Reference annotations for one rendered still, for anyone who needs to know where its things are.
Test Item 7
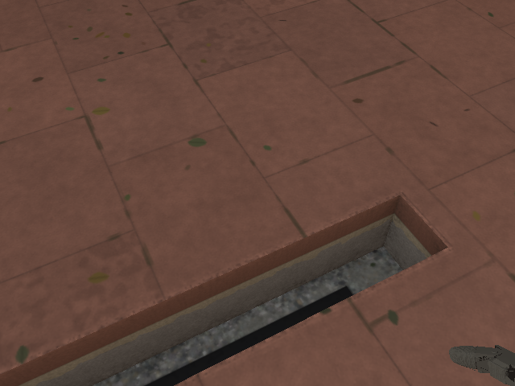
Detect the right robot hand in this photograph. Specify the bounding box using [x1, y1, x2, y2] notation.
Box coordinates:
[449, 345, 515, 386]

